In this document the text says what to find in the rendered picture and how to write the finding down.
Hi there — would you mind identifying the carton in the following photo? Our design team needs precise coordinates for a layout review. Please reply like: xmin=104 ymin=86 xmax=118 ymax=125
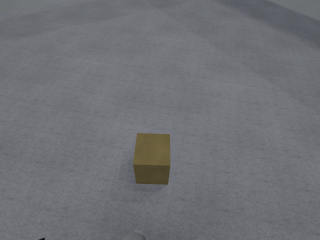
xmin=133 ymin=133 xmax=171 ymax=185

